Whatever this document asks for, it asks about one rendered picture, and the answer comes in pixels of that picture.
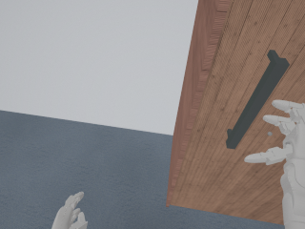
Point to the left robot hand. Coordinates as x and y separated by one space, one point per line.
66 215

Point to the right robot hand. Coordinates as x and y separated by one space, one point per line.
295 134

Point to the robot right forearm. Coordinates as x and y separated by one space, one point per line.
293 185

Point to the wardrobe door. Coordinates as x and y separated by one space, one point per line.
212 177

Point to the handle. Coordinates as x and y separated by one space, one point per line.
275 70

